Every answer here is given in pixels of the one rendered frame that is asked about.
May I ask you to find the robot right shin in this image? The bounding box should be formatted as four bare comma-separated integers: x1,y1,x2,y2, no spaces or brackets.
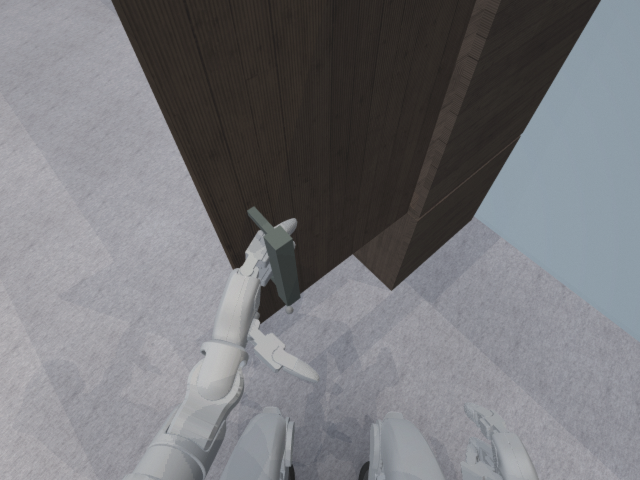
368,412,404,480

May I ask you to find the cupboard door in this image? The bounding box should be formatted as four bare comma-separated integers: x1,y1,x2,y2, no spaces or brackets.
111,0,476,324

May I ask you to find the robot right hand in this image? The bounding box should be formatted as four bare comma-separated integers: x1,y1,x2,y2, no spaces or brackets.
460,402,539,480

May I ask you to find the handle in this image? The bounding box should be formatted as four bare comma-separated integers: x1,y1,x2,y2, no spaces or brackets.
247,206,301,306

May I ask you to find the robot left hand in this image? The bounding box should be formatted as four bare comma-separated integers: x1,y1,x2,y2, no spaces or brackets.
212,218,320,383

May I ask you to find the robot left thigh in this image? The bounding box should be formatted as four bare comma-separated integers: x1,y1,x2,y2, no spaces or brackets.
219,413,295,480

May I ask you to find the robot left forearm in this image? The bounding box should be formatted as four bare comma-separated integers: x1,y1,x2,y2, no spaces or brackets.
121,340,249,480

